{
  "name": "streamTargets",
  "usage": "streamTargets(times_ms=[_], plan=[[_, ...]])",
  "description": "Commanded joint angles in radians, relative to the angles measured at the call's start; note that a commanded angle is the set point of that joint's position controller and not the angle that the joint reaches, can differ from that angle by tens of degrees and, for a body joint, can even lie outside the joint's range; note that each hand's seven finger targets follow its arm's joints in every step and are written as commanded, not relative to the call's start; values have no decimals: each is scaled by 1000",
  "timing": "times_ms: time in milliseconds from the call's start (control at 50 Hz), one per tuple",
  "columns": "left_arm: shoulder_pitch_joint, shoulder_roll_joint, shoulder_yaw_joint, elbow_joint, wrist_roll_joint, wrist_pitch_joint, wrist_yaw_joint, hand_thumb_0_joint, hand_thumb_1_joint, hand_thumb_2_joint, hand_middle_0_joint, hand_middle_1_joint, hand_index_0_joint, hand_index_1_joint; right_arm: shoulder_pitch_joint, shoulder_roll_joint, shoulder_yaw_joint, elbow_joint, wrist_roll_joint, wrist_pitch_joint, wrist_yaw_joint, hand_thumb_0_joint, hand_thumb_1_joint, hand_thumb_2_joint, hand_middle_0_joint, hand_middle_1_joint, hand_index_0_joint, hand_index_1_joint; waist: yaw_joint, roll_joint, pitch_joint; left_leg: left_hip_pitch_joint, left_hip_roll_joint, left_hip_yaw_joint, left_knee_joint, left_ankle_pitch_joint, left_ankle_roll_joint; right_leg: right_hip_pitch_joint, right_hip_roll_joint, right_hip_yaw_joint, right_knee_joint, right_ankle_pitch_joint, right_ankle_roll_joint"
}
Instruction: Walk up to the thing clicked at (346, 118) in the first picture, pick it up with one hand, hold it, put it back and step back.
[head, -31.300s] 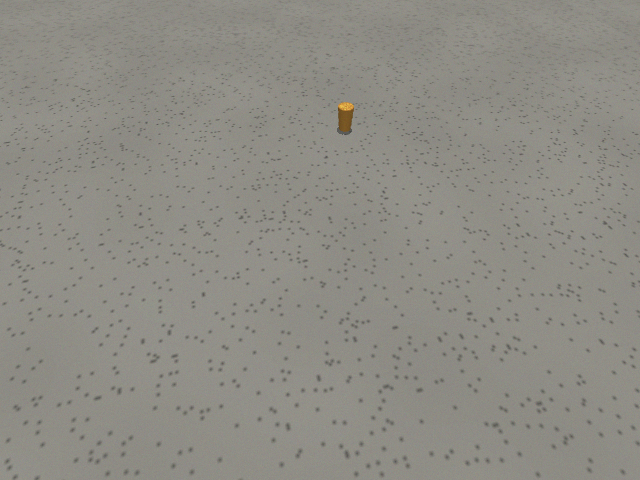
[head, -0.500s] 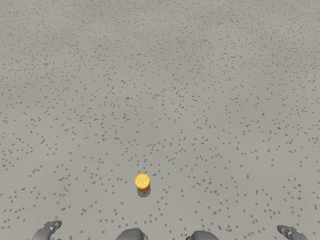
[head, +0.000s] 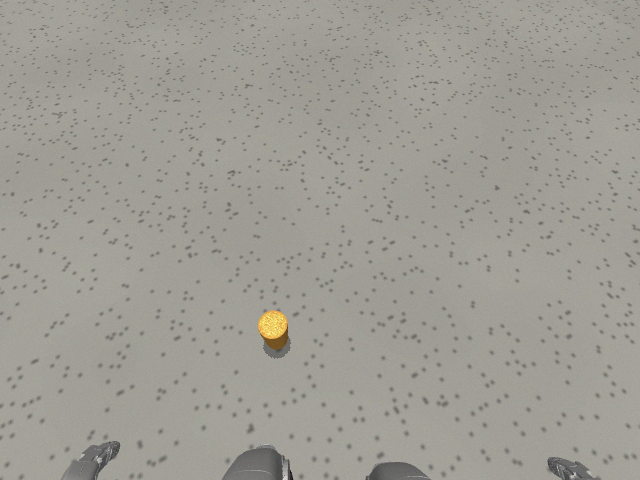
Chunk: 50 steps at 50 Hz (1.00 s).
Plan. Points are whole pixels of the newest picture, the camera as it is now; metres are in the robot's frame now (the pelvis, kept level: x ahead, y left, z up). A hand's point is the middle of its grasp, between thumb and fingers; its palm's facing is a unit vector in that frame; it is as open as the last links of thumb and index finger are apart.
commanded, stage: step back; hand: left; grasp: from the side
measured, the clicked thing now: (275, 332) +0.52 +0.15 -0.68
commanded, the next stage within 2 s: none
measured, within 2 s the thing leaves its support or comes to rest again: neither
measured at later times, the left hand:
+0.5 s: hand out of the picture -0.03 +0.27 -0.14, palm faces +0.06 -0.93 -0.37, open 7.4 cm
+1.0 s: hand out of the picture -0.20 +0.22 -0.12, palm faces +0.03 -0.90 -0.43, open 7.4 cm
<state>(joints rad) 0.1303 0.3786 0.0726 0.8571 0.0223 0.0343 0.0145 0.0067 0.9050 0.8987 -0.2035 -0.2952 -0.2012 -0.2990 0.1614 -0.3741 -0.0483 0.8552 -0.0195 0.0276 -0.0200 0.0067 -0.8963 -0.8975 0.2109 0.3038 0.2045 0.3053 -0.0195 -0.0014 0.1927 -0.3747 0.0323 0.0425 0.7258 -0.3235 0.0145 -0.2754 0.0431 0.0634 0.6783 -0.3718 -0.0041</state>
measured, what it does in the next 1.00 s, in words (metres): walks backwards: left foot, then right foot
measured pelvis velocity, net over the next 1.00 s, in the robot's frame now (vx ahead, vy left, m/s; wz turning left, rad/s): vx -0.30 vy -0.05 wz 0.06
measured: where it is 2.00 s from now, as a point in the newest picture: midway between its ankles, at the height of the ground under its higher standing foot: outside the picture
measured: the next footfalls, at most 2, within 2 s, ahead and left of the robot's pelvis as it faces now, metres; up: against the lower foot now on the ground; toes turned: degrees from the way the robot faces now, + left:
left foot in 0.34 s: -0.07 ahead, +0.11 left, +0.00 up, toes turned +1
right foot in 0.72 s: -0.21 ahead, -0.17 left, +0.00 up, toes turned +2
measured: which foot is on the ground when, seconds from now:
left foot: down 0.00-0.02, up 0.04-0.32, down 0.34-0.76, up 0.78-1.00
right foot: down 0.00-0.36, up 0.38-0.70, down 0.72-1.00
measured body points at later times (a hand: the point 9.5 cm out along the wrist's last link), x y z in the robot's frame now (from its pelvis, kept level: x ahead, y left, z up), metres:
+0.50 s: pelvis -0.13 +0.00 +0.01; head -0.08 +0.03 +0.46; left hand -0.04 +0.32 -0.11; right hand -0.02 -0.31 -0.09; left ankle -0.11 +0.11 -0.72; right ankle -0.12 -0.14 -0.63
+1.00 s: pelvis -0.30 -0.05 +0.01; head -0.24 -0.06 +0.45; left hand -0.21 +0.27 -0.09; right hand -0.20 -0.37 -0.12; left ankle -0.32 +0.08 -0.68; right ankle -0.25 -0.17 -0.72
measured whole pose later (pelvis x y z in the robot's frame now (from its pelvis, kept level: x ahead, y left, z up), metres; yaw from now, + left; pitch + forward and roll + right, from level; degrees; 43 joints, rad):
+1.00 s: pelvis -0.30 -0.05 +0.01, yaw +3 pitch -2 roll +1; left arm 0.17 0.36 0.06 0.79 0.04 0.04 0.02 0.01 0.90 0.90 -0.21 -0.30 -0.20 -0.30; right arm 0.21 -0.41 -0.05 0.87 -0.01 0.05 -0.02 0.01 -0.90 -0.90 0.21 0.30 0.20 0.30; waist 0.01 0.01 0.16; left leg -0.37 -0.07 -0.08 0.93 -0.50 -0.02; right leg -0.34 -0.03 0.00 0.65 -0.28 -0.01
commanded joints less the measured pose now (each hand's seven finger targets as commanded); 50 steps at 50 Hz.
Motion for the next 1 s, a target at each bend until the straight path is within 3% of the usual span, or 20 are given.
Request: streamTargets(times_ms=[0, 20, 60, 120, 240, 300, 320, 340, 360, 420, 560, 620, 680, 700, 720, 740, 760, 820, 920, 980], plan=[[57, 317, 89, -70, 2, -31, 7, 0, 900, 900, -200, -300, -200, -300, -42, -174, -44, -88, 31, -4, -12, 0, -900, -900, 200, 300, 200, 300, 51, -228, -246, -83, -109, -85, 207, -106, 7, 110, -333, 403, -286, 503, -240], [32, 342, 93, -104, 14, -38, 7, 0, 900, 900, -200, -300, -200, -300, -49, -201, -58, -74, 21, 8, -23, 0, -900, -900, 200, 300, 200, 300, 66, -250, -194, -57, -112, -157, 422, -341, -10, -27, -447, 532, -308, 550, -340], [-40, 253, 74, -126, -6, -36, 12, 0, 900, 900, -200, -300, -200, -300, 30, -214, -56, -39, 31, 13, -19, 0, -900, -900, 200, 300, 200, 300, 12, -95, -168, -73, -132, -243, 524, -246, -11, -15, -323, 319, -260, 563, -267], [-27, 209, 68, -141, 8, -28, 19, 0, 900, 900, -200, -300, -200, -300, 53, -207, -40, -32, 31, -3, -22, 0, -900, -900, 200, 300, 200, 300, 25, -132, -195, -105, -141, -192, 454, -201, -34, 91, -242, 194, -194, 638, -222], [29, 221, 63, -164, 10, -10, 20, 0, 900, 900, -200, -300, -200, -300, 50, -183, -41, -54, 8, -11, -13, 0, -900, -900, 200, 300, 200, 300, 49, -196, -247, -14, -70, -81, -2, -169, -24, 195, -260, 198, -149, 596, -204], [2, 218, 51, -178, -2, 5, 8, 0, 900, 900, -200, -300, -200, -300, 111, -192, -59, -31, -7, -24, -3, 0, -900, -900, 200, 300, 200, 300, 8, -127, -267, 183, -43, -84, -296, 132, 9, 48, -207, 162, -77, 381, -119], [32, 189, 43, -182, -5, 8, 4, 0, 900, 900, -200, -300, -200, -300, 93, -251, -74, -44, -23, -29, -1, 0, -900, -900, 200, 300, 200, 300, 19, 20, -272, 254, 112, -300, -338, 146, 66, -101, -127, 121, 15, 186, -68], [-19, 185, 48, -194, -10, 2, 9, 0, 900, 900, -200, -300, -200, -300, 30, -362, -93, -67, -17, -25, 10, 0, -900, -900, 200, 300, 200, 300, -4, 250, -240, 155, 319, -540, -404, 244, 211, -182, 53, -20, 205, -173, -18], [-68, 212, 66, -186, 5, 2, 22, 0, 900, 900, -200, -300, -200, -300, 21, -376, -99, -77, -22, -29, 11, 0, -900, -900, 200, 300, 200, 300, -39, 227, -203, 52, 385, -614, -418, 310, 295, -158, 53, 98, 418, -288, -8], [42, 191, 66, -123, -16, 9, 18, 0, 900, 900, -200, -300, -200, -300, -76, -267, -65, -83, -22, -34, -5, 0, -900, -900, 200, 300, 200, 300, 55, 109, -160, 78, 236, -338, -346, 429, 201, -218, 82, 156, 613, -153, -20], [67, 181, 63, -126, 1, -1, 2, 0, 900, 900, -200, -300, -200, -300, 17, -247, -76, -95, -10, -29, -11, 0, -900, -900, 200, 300, 200, 300, -13, 164, -236, 320, 221, -281, -263, 456, 242, -217, 28, 81, 367, -162, 48], [103, 173, 60, -101, -1, -5, 1, 0, 900, 900, -200, -300, -200, -300, -8, -266, -79, -108, -15, -15, -7, 0, -900, -900, 200, 300, 200, 300, 0, 202, -252, 250, 218, -269, -246, 402, 211, -80, -19, 5, 106, -140, 32], [238, 169, 63, -22, 3, -13, -5, 0, 900, 900, -200, -300, -200, -300, -50, -286, -78, -119, -4, 8, -2, 0, -900, -900, 200, 300, 200, 300, 56, 205, -287, 120, 176, -231, -184, 297, 150, 132, -8, -82, -239, 82, -7], [249, 199, 70, -19, 16, -17, -4, 0, 900, 900, -200, -300, -200, -300, -48, -258, -70, -123, 3, 13, 1, 0, -900, -900, 200, 300, 200, 300, 61, 141, -264, 11, 130, -224, -141, 153, 96, 166, -37, -14, -258, 96, -27], [233, 279, 93, -36, 32, -21, -6, 0, 900, 900, -200, -300, -200, -300, -43, -197, -57, -138, 13, 13, 3, 0, -900, -900, 200, 300, 200, 300, 56, -92, -210, -193, -35, -184, 29, -88, 24, 169, -220, 293, -309, 38, -92], [134, 396, 113, -84, 29, -15, -5, 0, 900, 900, -200, -300, -200, -300, -105, -192, -64, -146, 13, 14, -16, 0, -900, -900, 200, 300, 200, 300, 100, -320, -159, -158, -139, -139, 289, -287, -15, -105, -442, 524, -422, 23, -264], [59, 382, 108, -121, 27, -25, 0, 0, 900, 900, -200, -300, -200, -300, -92, -238, -77, -136, 10, 17, -19, 0, -900, -900, 200, 300, 200, 300, 66, -263, -105, -117, -94, -249, 459, -273, -26, -218, -485, 550, -439, 60, -300], [-74, 242, 78, -144, 23, -30, 14, 0, 900, 900, -200, -300, -200, -300, 38, -212, -60, -70, 28, 2, -15, 0, -900, -900, 200, 300, 200, 300, -22, -110, -131, -120, -158, -206, 493, -137, -21, -78, -270, 149, -238, 418, -183], [53, 235, 73, -136, 26, -16, 26, 0, 900, 900, -200, -300, -200, -300, 11, -190, -44, -84, 8, -5, -14, 0, -900, -900, 200, 300, 200, 300, 77, -174, -187, -136, -102, -132, 200, -196, -37, 174, -293, 159, -171, 536, -198], [33, 247, 64, -143, 11, -5, 24, 0, 900, 900, -200, -300, -200, -300, 61, -183, -51, -65, 0, -9, -7, 0, -900, -900, 200, 300, 200, 300, 57, -187, -231, 4, -74, -55, -69, -124, -16, 166, -285, 146, -106, 548, -178]])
